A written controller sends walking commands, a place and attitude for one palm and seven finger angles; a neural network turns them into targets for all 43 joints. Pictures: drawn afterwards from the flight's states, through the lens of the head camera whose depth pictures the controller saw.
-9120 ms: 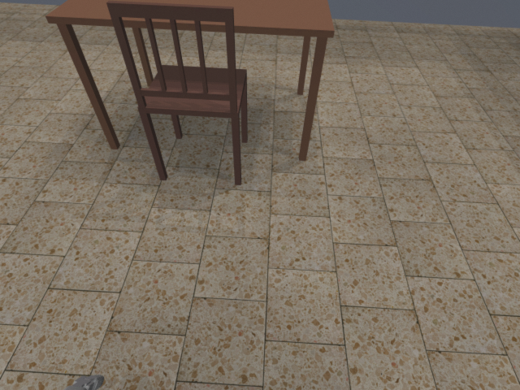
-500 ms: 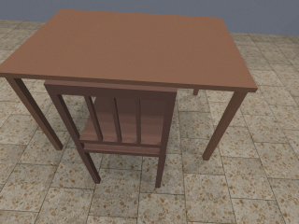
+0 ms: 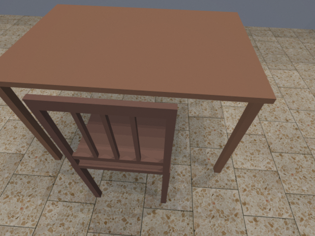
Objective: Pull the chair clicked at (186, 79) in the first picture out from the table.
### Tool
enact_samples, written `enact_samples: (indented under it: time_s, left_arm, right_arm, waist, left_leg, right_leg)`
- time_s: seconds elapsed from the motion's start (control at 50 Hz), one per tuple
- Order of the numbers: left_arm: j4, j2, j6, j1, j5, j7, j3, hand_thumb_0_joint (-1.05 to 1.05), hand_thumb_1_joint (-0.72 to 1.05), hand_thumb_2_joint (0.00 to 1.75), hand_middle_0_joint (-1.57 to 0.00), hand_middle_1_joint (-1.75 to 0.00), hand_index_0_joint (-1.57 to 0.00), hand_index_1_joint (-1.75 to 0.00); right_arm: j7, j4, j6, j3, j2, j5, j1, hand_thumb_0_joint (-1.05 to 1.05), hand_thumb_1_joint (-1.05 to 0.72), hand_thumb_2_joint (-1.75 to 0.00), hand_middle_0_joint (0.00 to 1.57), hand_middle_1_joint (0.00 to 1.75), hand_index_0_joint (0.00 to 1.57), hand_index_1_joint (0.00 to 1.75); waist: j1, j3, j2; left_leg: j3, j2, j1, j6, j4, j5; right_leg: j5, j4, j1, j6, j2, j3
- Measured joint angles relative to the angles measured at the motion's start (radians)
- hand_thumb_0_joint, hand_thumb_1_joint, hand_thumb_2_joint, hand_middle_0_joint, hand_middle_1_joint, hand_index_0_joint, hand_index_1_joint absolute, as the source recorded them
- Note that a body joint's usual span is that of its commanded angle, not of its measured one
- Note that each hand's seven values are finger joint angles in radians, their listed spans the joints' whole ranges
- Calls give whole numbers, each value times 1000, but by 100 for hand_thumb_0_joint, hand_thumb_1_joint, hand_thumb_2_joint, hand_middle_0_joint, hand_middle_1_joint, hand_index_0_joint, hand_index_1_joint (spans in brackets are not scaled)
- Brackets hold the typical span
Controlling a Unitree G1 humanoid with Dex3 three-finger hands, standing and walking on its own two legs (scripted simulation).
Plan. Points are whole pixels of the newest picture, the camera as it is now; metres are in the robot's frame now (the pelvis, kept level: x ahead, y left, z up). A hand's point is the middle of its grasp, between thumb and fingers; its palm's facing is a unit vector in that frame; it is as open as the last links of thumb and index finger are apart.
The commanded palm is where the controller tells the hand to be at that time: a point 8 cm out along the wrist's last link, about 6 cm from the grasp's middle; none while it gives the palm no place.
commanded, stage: come to a stop and stand still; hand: left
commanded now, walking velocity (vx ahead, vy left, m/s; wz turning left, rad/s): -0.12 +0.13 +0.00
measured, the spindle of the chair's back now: (111, 138) +0.43 +0.19 -0.09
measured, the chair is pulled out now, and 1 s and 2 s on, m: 0.00 0.00 0.00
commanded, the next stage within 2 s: look again from close up in 1.64 s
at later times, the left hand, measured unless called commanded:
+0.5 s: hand out of the picture +0.01 +0.25 -0.17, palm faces -0.01 -0.97 -0.25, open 7.3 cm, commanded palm none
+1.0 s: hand out of the picture +0.01 +0.20 -0.17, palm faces -0.03 -0.98 -0.21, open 7.3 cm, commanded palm none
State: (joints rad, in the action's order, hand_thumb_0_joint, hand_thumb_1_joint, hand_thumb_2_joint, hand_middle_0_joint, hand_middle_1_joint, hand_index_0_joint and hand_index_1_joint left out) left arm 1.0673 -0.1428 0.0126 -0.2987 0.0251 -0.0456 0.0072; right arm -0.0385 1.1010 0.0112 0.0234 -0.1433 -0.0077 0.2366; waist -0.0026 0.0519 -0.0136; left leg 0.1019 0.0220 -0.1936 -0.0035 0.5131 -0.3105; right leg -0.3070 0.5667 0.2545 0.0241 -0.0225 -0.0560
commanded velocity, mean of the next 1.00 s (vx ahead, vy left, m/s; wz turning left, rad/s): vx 0.00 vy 0.01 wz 0.00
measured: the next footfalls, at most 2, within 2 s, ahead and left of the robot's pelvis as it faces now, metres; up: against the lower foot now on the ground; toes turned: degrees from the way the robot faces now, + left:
none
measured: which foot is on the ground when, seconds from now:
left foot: down 0.00-1.00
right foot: down 0.00-1.00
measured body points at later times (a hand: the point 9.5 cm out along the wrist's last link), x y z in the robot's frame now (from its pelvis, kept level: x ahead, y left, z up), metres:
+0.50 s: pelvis -0.03 +0.05 +0.00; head -0.02 +0.05 +0.45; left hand +0.01 +0.30 -0.15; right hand +0.01 -0.18 -0.15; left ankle -0.02 +0.12 -0.73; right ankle +0.00 -0.10 -0.73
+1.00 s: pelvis +0.00 +0.03 +0.01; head +0.03 +0.02 +0.45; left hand +0.01 +0.25 -0.15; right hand +0.02 -0.20 -0.16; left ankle -0.02 +0.12 -0.73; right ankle +0.00 -0.10 -0.73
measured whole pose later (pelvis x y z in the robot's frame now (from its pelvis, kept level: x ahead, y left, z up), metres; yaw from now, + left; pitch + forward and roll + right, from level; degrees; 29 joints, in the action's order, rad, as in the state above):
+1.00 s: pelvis +0.00 +0.03 +0.01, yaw -1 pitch +0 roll +1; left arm 1.11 -0.14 0.00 -0.26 0.02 -0.04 -0.02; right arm -0.02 1.09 -0.02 -0.01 -0.17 -0.02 0.25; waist 0.00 0.05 0.01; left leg 0.10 -0.03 -0.16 0.04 0.42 -0.27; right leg -0.27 0.49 0.22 -0.01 -0.03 0.01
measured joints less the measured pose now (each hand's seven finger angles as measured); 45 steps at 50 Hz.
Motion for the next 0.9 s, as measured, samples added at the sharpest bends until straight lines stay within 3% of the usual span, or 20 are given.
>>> enact_samples:
  time_s: [0.12, 0.18, 0.22, 0.26, 0.36, 0.52, 0.78, 0.9]
  left_arm:
    - [-40, -27, -7, 53, 2, -3, 20, 1, 93, 90, -20, -29, -20, -30]
    - [-56, -36, -18, 67, 2, -1, 27, 1, 92, 90, -20, -29, -20, -30]
    - [-58, -46, -30, 73, -2, 3, 31, 1, 92, 90, -20, -29, -20, -30]
    - [-57, -47, -27, 69, -3, -4, 17, 0, 92, 90, -20, -29, -20, -30]
    - [-79, -53, -38, 46, 3, 9, -3, 0, 91, 90, -20, -29, -20, -30]
    - [-77, -54, -29, 38, 2, 17, -11, 0, 91, 90, -20, -29, -20, -30]
    - [5, -31, -20, 9, -3, 17, -22, 0, 91, 90, -20, -29, -20, -30]
    - [30, -8, -13, 19, -6, 14, -28, 0, 91, 90, -20, -29, -20, -30]
  right_arm:
    - [0, -35, 25, 16, -23, -1, -23, 1, -92, -90, 20, 30, 20, 30]
    - [3, -50, 27, 17, -29, -1, -35, 0, -92, -90, 20, 30, 20, 30]
    - [6, -55, 17, 14, -24, -4, -39, 0, -91, -90, 20, 30, 20, 30]
    - [19, -82, 17, 11, -31, -4, -30, 0, -91, -90, 20, 30, 20, 30]
    - [34, -163, 2, -1, -39, -18, 17, 0, -91, -90, 20, 30, 20, 30]
    - [28, -146, -5, -20, -46, -17, 44, 0, -93, -90, 20, 30, 20, 30]
    - [26, -64, -25, -35, -41, -12, 38, 0, -91, -90, 20, 30, 20, 30]
    - [19, -31, -30, -36, -34, -9, 25, 0, -91, -90, 20, 30, 20, 30]
  waist:
    - [-7, 29, 3]
    - [-13, 35, -13]
    - [-14, 38, -33]
    - [-9, 26, -21]
    - [14, -15, 3]
    - [-1, -21, 33]
    - [-4, -5, 32]
    - [-4, 4, 29]
  left_leg:
    - [-42, -14, -66, -17, 135, -128]
    - [-41, -28, -48, -19, 58, -69]
    - [-25, -38, -27, 7, 6, 52]
    - [-23, -27, -47, 29, 46, 34]
    - [-15, -38, -85, 63, 88, 0]
    - [2, -75, -40, 88, -2, 45]
    - [8, -82, 3, 79, -91, 68]
    - [2, -67, 22, 62, -88, 51]
  right_leg:
    - [12, 4, 13, 11, -1, -11]
    - [18, 16, 25, 0, -12, -1]
    - [17, 31, 27, -13, -21, 13]
    - [30, 15, 24, -25, -11, 14]
    - [6, 38, 52, -16, -18, 25]
    - [58, -25, 25, -21, -33, 70]
    - [68, -75, 3, -63, -38, 80]
    - [50, -74, -17, -53, -23, 72]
